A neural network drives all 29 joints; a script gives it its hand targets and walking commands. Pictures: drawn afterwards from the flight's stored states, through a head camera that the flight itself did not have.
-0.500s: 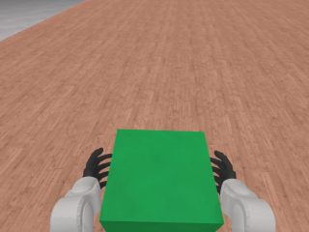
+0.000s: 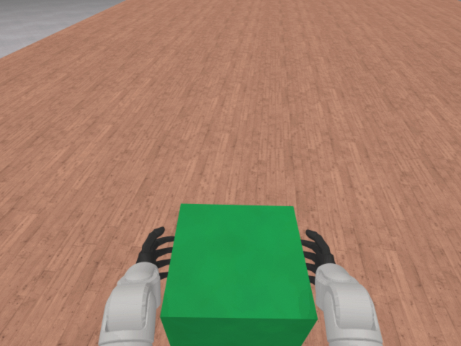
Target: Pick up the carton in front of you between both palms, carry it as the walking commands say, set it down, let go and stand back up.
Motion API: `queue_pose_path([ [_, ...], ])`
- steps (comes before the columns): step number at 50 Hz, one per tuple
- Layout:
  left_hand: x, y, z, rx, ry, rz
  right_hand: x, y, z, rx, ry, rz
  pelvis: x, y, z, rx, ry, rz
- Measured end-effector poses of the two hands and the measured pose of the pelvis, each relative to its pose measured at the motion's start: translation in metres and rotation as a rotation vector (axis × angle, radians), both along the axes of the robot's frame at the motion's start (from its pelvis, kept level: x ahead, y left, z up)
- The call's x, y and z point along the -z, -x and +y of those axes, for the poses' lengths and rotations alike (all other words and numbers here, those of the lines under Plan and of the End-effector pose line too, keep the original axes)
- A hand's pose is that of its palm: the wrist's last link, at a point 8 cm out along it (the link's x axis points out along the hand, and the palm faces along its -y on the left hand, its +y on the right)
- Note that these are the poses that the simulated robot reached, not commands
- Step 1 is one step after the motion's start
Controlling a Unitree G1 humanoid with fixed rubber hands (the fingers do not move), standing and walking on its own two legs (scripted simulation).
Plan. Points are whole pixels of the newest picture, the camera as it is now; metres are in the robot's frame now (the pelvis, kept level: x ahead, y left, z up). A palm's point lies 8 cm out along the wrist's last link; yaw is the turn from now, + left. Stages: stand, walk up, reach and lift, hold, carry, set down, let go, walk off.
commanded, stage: carry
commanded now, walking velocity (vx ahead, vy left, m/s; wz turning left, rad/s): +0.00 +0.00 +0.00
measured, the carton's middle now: (234, 288) +0.27 +0.00 -0.03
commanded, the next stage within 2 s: hold in 0.84 s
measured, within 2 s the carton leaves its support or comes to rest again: neither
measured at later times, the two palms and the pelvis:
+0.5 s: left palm (147, 263) +0.28 +0.16 +0.04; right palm (317, 266) +0.28 -0.14 +0.03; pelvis +0.00 +0.01 +0.00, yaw +1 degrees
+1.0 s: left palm (142, 265) +0.28 +0.17 +0.04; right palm (312, 269) +0.28 -0.13 +0.03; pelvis +0.00 +0.01 +0.01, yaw +2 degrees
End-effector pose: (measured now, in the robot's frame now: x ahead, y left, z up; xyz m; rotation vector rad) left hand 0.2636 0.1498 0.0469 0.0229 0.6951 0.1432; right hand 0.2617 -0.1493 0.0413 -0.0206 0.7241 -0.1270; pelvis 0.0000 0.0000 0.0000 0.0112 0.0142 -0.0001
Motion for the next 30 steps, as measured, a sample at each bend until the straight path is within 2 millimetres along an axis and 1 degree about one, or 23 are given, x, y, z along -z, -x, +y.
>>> queue_pose_path([
  [8, 0.013, -0.01, 0.001, 0.013, -0.013, -0.027, 0.014, -0.009, 0.001, -0.016, 0.025, -0.027, 0.001, 0.008, 0.001, -0.001, -0.004, 0.0],
  [11, 0.015, -0.014, 0.001, 0.015, -0.014, -0.035, 0.017, -0.011, 0.0, -0.012, 0.019, -0.034, 0.002, 0.01, 0.002, -0.002, -0.005, 0.001],
  [15, 0.015, -0.017, 0.001, 0.019, -0.008, -0.045, 0.016, -0.013, 0.0, -0.008, 0.024, -0.045, 0.001, 0.01, 0.003, -0.003, -0.001, 0.013],
  [19, 0.011, -0.018, 0.002, 0.016, -0.001, -0.059, 0.009, -0.015, 0.002, -0.004, 0.02, -0.059, 0.002, 0.007, 0.004, -0.004, -0.002, 0.018],
  [27, 0.009, -0.019, 0.008, 0.011, -0.01, -0.044, 0.011, -0.018, 0.008, -0.015, 0.014, -0.044, 0.003, 0.0, 0.007, -0.01, 0.005, 0.011],
  [30, 0.008, -0.02, 0.01, 0.008, -0.005, -0.048, 0.009, -0.019, 0.01, -0.016, 0.016, -0.048, 0.002, -0.001, 0.009, -0.01, 0.006, 0.01],
])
